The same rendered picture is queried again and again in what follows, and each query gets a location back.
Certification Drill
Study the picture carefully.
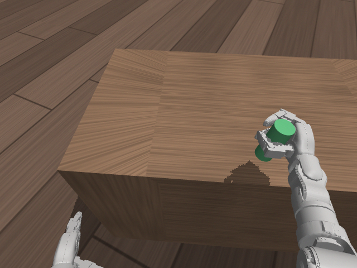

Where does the right robot arm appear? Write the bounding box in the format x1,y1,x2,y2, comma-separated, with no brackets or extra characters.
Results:
288,154,357,268

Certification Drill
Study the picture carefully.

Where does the right robot hand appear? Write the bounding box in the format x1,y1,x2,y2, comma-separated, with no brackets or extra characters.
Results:
254,109,315,163

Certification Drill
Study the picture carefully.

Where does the can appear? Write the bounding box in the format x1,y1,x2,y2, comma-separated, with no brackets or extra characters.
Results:
255,119,295,162

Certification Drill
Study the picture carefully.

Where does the left robot hand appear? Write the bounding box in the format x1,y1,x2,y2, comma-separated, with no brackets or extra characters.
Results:
52,212,103,268

